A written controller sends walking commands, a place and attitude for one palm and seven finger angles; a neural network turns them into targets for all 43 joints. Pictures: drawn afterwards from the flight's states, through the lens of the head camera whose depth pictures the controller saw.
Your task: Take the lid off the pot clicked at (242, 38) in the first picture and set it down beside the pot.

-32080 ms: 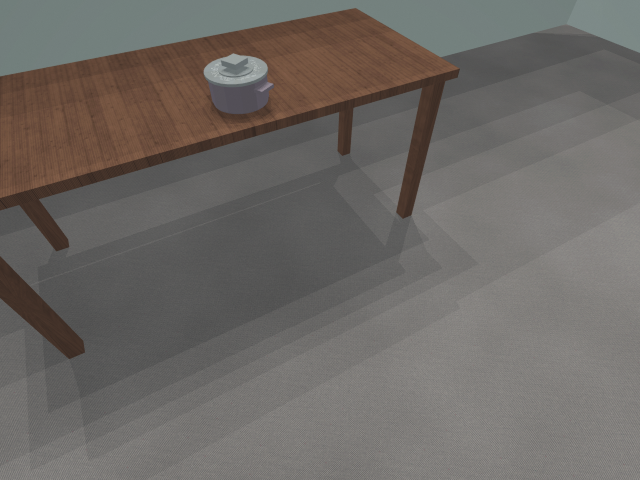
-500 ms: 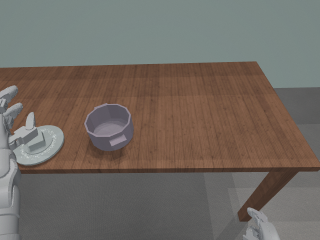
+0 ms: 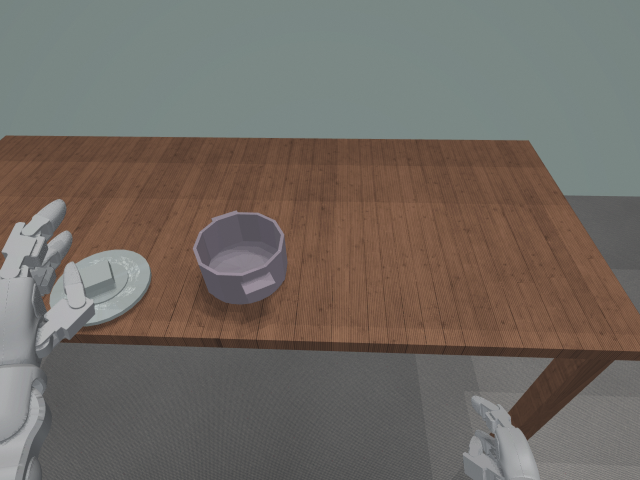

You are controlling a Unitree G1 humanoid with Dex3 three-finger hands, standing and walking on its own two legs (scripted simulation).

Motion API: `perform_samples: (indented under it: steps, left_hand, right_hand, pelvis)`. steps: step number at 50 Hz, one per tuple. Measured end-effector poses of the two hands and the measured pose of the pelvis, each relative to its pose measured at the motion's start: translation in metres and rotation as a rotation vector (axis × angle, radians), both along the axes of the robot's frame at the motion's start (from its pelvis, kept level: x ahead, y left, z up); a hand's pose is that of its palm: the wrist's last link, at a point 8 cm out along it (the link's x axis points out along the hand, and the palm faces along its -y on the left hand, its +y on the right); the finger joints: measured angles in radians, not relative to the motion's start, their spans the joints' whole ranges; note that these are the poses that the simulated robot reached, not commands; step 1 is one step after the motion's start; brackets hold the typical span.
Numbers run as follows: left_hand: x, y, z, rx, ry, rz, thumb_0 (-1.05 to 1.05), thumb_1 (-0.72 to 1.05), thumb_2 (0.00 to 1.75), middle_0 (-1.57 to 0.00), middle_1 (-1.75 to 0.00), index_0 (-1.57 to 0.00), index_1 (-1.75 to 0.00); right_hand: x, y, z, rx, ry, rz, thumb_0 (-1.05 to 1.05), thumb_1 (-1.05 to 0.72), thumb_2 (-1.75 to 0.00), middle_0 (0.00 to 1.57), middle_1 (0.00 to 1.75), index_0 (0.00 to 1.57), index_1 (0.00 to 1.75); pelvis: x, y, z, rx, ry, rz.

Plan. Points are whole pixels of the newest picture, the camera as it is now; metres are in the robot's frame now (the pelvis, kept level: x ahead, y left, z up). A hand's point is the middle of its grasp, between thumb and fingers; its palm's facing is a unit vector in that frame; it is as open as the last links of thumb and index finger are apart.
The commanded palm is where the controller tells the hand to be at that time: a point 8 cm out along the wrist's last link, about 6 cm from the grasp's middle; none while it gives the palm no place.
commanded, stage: draw the hand back to the body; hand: left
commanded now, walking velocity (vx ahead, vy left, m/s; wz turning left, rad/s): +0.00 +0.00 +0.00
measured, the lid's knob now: (96, 276) +0.42 +0.46 -0.06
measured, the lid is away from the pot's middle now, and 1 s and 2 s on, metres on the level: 0.26 0.26 0.26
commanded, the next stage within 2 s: step back with the hand held close in 0.42 s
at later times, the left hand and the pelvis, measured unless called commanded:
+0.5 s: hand (53, 368) +0.16 +0.26 +0.16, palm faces +0.38 -0.86 -0.35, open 7.4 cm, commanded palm +0.11 +0.30 +0.17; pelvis -0.02 +0.02 +0.00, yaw +1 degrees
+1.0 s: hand (18, 400) +0.13 +0.28 +0.15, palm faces +0.28 -0.84 -0.47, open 7.4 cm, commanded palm +0.07 +0.33 +0.17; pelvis -0.05 +0.05 -0.01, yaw +0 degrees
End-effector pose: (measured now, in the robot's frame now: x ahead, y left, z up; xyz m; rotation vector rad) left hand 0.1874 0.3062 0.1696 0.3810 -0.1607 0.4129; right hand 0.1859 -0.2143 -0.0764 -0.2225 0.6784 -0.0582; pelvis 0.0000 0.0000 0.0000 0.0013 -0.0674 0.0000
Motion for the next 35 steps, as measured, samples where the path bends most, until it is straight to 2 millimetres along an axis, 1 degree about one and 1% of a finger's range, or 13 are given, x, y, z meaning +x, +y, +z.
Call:
perform_samples:
  steps: [3,9,15,18,24,28,32,35]
  left_hand:
    - [-0.009,0.001,-0.002,0.001,0.009,-0.008,0.01,0.89,0.9,-0.21,-0.3,-0.21,-0.31]
    - [-0.028,-0.007,0.0,0.01,0.008,-0.052,0.01,0.9,0.9,-0.21,-0.3,-0.21,-0.31]
    - [-0.049,-0.007,0.0,0.02,0.017,-0.063,0.01,0.89,0.9,-0.21,-0.3,-0.21,-0.31]
    - [-0.056,-0.008,-0.001,0.015,0.017,-0.065,0.01,0.89,0.9,-0.21,-0.3,-0.21,-0.31]
    - [-0.064,-0.002,0.0,0.022,0.008,-0.046,0.01,0.89,0.9,-0.21,-0.3,-0.21,-0.31]
    - [-0.066,-0.002,0.001,0.021,0.004,-0.048,0.01,0.89,0.9,-0.21,-0.3,-0.21,-0.31]
    - [-0.066,0.004,0.011,0.08,-0.044,-0.059,0.01,0.89,0.9,-0.21,-0.3,-0.21,-0.31]
    - [-0.065,0.007,0.009,0.095,-0.044,-0.079,0.01,0.89,0.9,-0.21,-0.3,-0.21,-0.31]
  right_hand:
    - [-0.001,0.006,0.002,-0.001,-0.003,0.006,0.01,-0.91,-0.9,0.2,0.3,0.2,0.3]
    - [-0.003,0.016,0.006,-0.006,-0.026,0.023,0.01,-0.91,-0.9,0.2,0.3,0.2,0.3]
    - [-0.004,0.024,0.011,-0.01,-0.044,0.032,0.01,-0.91,-0.9,0.2,0.3,0.2,0.3]
    - [-0.005,0.027,0.012,-0.015,-0.051,0.042,0.01,-0.91,-0.9,0.2,0.3,0.2,0.3]
    - [-0.01,0.033,0.013,-0.018,-0.051,0.049,0.01,-0.91,-0.9,0.2,0.3,0.2,0.3]
    - [-0.014,0.034,0.013,-0.017,-0.05,0.05,0.01,-0.91,-0.9,0.2,0.3,0.2,0.3]
    - [-0.019,0.032,0.012,-0.025,-0.034,0.035,0.01,-0.91,-0.9,0.2,0.3,0.2,0.3]
    - [-0.026,0.029,0.012,-0.036,-0.019,0.01,0.01,-0.91,-0.9,0.2,0.3,0.2,0.3]
  pelvis:
    - [-0.001,0.004,0.0,-0.002,-0.005,-0.002]
    - [-0.003,0.012,0.0,-0.006,-0.014,-0.002]
    - [-0.008,0.018,0.0,-0.01,-0.022,0.0]
    - [-0.011,0.02,0.0,-0.012,-0.027,0.005]
    - [-0.018,0.022,0.0,-0.015,-0.031,0.008]
    - [-0.02,0.023,0.0,-0.019,-0.029,0.008]
    - [-0.023,0.025,-0.002,-0.029,0.006,0.01]
    - [-0.026,0.029,-0.002,-0.029,0.027,0.006]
